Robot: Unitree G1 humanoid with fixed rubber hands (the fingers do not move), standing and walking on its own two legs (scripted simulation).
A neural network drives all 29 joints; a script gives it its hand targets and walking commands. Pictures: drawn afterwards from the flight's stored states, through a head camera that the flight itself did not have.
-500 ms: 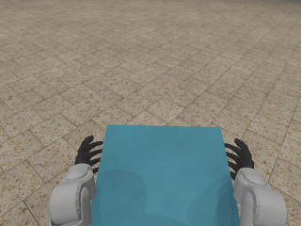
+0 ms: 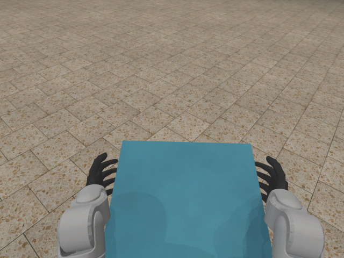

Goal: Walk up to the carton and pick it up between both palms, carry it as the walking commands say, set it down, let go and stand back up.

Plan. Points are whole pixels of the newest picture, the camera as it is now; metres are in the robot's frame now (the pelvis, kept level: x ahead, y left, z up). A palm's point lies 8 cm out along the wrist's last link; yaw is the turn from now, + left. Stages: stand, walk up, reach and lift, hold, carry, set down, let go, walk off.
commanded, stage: carry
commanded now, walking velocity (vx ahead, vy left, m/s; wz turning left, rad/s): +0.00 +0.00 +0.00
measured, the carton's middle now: (183, 213) +0.25 +0.00 -0.01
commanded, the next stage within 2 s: hold in 0.66 s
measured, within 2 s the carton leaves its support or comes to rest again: neither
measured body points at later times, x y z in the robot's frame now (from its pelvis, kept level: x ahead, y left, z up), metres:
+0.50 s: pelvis +0.01 +0.00 +0.00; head -0.01 +0.01 +0.45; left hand +0.27 +0.19 +0.08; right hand +0.27 -0.18 +0.09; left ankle +0.05 +0.10 -0.73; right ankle +0.05 -0.12 -0.73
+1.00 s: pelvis +0.03 +0.00 +0.00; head -0.02 +0.00 +0.45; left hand +0.32 +0.19 +0.06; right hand +0.34 -0.18 +0.05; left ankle +0.05 +0.10 -0.73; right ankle +0.05 -0.11 -0.73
